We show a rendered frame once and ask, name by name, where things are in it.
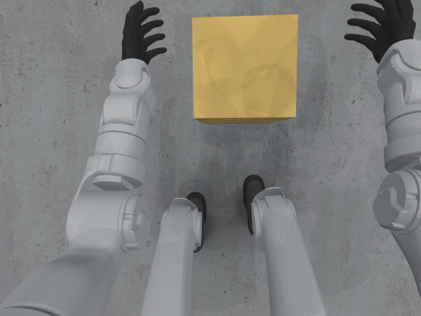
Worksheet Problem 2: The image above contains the robot left foot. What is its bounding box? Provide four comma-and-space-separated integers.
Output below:
186, 192, 206, 253

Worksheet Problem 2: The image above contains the robot right upper arm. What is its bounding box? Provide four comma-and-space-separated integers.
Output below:
373, 169, 421, 297

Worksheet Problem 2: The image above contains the carton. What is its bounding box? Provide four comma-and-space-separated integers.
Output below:
192, 14, 298, 124

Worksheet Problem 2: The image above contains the left robot hand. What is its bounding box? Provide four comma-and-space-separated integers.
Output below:
122, 1, 167, 65

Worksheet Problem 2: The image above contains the robot right forearm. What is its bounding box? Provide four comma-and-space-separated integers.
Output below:
376, 39, 421, 173

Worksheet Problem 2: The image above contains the robot right foot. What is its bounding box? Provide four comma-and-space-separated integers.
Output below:
243, 175, 265, 235

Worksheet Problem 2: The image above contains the robot left upper arm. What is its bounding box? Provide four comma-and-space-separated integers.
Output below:
0, 190, 151, 316

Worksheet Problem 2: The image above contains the robot foot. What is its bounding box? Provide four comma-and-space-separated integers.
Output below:
243, 175, 265, 235
186, 192, 206, 253

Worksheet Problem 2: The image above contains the robot left forearm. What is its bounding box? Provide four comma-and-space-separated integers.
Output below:
66, 59, 157, 243

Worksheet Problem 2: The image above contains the right robot hand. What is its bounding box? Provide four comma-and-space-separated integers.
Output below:
344, 0, 416, 64

